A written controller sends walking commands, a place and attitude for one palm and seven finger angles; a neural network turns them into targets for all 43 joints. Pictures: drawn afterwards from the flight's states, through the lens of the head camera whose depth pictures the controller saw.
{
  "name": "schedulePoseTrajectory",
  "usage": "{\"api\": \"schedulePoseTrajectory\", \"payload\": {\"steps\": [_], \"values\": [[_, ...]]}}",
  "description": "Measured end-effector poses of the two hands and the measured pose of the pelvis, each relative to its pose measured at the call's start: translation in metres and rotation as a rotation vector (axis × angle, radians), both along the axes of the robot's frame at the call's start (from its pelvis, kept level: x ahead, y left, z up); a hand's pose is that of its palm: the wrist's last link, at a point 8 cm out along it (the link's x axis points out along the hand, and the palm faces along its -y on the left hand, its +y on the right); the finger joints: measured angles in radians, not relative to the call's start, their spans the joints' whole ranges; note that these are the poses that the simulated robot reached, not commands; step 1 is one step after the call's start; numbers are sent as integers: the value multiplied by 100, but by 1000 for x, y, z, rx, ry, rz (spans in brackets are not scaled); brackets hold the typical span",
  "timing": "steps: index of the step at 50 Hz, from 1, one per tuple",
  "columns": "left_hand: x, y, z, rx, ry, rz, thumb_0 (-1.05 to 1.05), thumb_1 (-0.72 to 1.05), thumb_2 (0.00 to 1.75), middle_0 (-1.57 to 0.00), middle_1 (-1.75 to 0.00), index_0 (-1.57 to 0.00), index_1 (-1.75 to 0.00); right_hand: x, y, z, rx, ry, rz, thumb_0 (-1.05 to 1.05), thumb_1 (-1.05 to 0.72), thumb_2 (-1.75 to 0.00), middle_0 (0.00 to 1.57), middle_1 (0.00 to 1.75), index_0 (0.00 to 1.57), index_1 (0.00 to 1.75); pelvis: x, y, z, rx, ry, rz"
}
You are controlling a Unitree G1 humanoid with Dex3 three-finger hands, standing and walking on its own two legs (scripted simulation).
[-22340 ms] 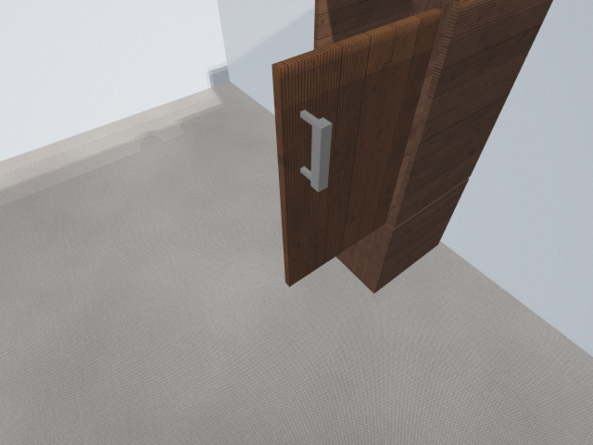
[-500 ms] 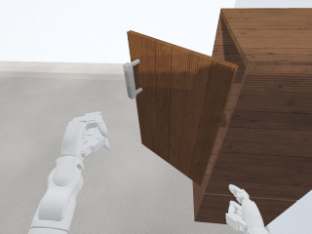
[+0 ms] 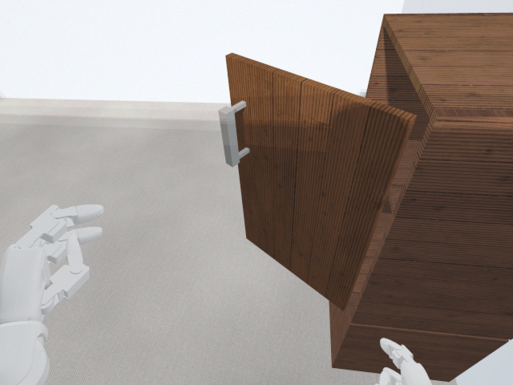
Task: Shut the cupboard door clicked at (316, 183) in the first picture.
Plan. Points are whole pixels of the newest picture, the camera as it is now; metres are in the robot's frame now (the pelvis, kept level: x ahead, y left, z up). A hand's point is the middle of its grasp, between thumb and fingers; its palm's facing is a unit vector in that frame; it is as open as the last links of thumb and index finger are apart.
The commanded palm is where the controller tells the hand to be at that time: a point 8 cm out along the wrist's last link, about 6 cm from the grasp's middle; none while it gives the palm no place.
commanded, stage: draw the hand back to the body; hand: left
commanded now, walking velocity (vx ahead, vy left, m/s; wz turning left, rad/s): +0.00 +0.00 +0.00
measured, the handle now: (236, 134) +0.58 +0.11 +0.09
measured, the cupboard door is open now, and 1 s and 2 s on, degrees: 54 54 54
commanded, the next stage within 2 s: step back with the hand held close in 0.48 s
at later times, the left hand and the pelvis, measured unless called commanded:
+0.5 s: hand (44, 287) +0.18 +0.27 +0.16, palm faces +0.45 -0.80 -0.40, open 7.4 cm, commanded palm +0.13 +0.31 +0.17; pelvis -0.01 +0.00 +0.00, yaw +0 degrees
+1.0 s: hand (43, 293) +0.18 +0.27 +0.15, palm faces +0.33 -0.79 -0.52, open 7.4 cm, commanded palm +0.12 +0.31 +0.17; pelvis -0.03 +0.02 -0.01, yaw -1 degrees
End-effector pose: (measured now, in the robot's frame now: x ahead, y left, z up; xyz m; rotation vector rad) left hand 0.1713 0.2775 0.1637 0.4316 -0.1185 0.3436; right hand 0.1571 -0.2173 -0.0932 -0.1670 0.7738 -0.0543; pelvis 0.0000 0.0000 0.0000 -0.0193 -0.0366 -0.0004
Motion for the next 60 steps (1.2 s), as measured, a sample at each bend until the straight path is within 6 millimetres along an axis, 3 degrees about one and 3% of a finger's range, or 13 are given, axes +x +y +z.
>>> {"api": "schedulePoseTrajectory", "payload": {"steps": [11,26,36,45,60], "values": [[-40,32,11,65,-22,129,2,90,90,-30,-41,-31,-41,12,-5,10,-37,-58,8,1,-91,-90,20,30,20,29,-4,4,-1,-5,-4,11],[-33,27,10,37,-39,97,2,89,90,-21,-31,-22,-31,15,13,15,-7,-88,40,1,-91,-90,20,30,20,29,-6,4,0,-5,-11,7],[-29,35,21,111,-68,87,2,89,90,-21,-31,-21,-30,2,1,7,-31,-24,3,1,-91,-90,20,30,20,30,-9,5,-2,-14,22,2],[-25,30,2,123,11,-3,2,89,90,-21,-30,-21,-30,-21,-18,4,-90,31,-102,1,-91,-90,20,30,20,29,-19,15,-8,1,58,-20],[-58,36,12,176,-85,-8,2,89,90,-21,-31,-22,-30,-56,-12,9,-109,4,-97,1,-91,-90,20,30,20,29,-53,15,-15,-5,62,-25]]}}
